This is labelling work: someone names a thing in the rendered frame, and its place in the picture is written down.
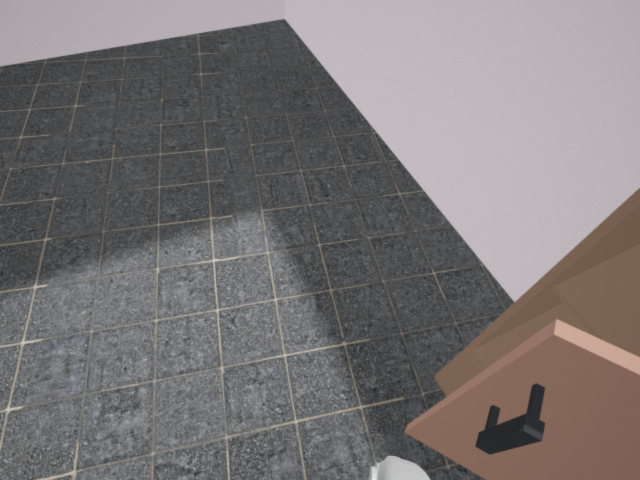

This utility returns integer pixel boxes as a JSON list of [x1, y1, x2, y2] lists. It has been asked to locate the robot right thigh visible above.
[[368, 458, 430, 480]]

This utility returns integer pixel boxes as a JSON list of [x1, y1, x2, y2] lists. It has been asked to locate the cupboard door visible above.
[[404, 319, 640, 480]]

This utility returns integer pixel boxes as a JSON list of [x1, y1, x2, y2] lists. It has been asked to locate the handle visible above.
[[475, 383, 545, 455]]

